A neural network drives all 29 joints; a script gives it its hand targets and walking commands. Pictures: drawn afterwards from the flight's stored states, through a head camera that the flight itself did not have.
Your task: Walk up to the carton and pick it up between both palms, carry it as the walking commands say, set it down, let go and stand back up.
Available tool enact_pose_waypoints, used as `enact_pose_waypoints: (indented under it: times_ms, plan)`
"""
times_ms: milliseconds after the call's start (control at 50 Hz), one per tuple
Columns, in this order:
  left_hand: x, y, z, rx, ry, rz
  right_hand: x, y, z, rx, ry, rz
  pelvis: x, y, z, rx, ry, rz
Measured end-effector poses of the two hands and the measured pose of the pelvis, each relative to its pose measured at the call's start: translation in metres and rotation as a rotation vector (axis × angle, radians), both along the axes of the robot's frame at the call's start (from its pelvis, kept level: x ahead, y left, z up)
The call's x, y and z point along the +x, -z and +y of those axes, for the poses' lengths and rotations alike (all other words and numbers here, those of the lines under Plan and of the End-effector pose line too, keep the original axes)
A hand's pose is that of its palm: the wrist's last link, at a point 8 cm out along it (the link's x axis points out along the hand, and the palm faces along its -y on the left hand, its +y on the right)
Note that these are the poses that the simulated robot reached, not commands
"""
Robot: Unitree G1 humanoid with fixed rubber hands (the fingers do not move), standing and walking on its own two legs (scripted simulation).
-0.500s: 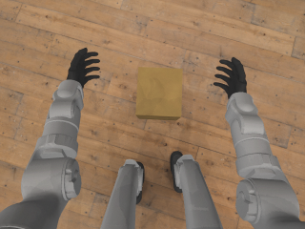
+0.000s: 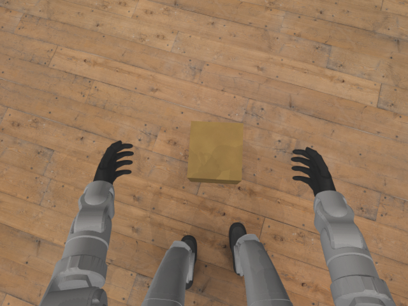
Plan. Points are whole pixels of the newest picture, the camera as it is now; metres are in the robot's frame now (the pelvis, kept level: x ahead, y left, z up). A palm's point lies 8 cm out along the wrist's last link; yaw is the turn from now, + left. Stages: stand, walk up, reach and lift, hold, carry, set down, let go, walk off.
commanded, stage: let go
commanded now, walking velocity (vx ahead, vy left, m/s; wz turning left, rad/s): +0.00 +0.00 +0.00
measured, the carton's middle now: (215, 154) +0.48 -0.01 -0.62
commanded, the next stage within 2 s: stand in 0.86 s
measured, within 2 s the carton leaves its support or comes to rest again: neither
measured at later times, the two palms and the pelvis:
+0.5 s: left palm (65, 261) +0.20 +0.23 -0.01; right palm (369, 269) +0.19 -0.22 -0.01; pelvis +0.04 +0.00 +0.06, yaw +0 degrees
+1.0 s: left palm (64, 289) +0.15 +0.24 -0.04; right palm (378, 287) +0.16 -0.24 -0.04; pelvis +0.05 +0.00 +0.06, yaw -2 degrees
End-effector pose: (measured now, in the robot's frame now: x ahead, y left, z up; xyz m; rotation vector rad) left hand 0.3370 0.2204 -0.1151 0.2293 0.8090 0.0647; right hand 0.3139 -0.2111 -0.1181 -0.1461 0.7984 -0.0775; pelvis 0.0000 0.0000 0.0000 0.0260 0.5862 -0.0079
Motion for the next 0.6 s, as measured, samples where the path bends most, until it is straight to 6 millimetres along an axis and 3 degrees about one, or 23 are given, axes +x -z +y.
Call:
enact_pose_waypoints:
  times_ms: [180,360,460,600]
  plan:
    - [-0.053,-0.055,0.007,-0.002,0.003,0.002,-0.059,-0.057,-0.022,-0.026,0.002,0.021,0.024,-0.035,-0.002,-0.014,0.008,-0.215]
    - [-0.109,-0.087,0.002,-0.034,-0.006,0.009,-0.112,-0.093,-0.013,-0.013,-0.024,0.041,0.040,-0.056,-0.003,-0.025,-0.007,-0.439]
    - [-0.132,-0.097,0.007,-0.042,-0.018,0.020,-0.124,-0.104,-0.010,-0.004,-0.027,0.041,0.043,-0.062,-0.002,-0.028,-0.012,-0.546]
    - [-0.146,-0.107,0.016,-0.032,-0.028,0.029,-0.123,-0.106,-0.011,-0.005,-0.046,0.044,0.039,-0.064,0.001,-0.032,-0.016,-0.634]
